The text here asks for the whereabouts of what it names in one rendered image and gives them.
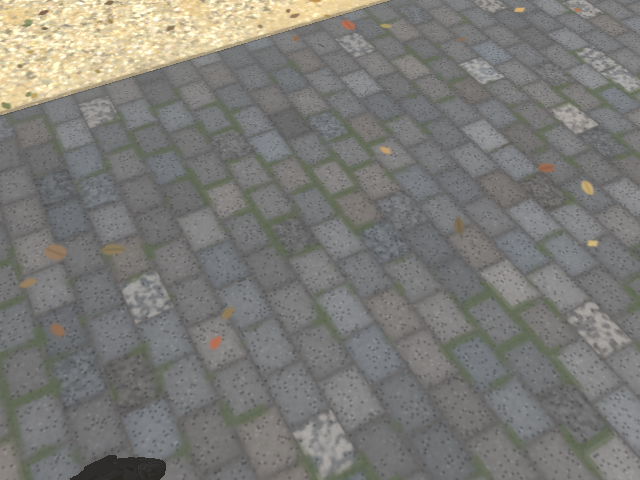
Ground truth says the robot left hand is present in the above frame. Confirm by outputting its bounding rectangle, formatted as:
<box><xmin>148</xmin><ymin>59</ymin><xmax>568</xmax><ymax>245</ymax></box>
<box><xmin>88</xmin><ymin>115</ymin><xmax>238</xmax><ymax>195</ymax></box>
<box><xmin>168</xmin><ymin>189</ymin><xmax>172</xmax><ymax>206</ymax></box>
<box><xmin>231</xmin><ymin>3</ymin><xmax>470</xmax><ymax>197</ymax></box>
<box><xmin>70</xmin><ymin>455</ymin><xmax>166</xmax><ymax>480</ymax></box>

